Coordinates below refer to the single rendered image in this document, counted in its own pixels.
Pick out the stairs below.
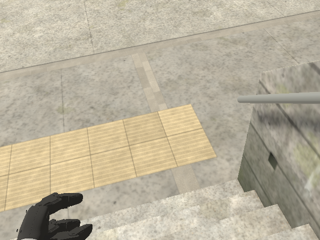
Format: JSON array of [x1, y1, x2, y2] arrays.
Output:
[[10, 179, 319, 240]]

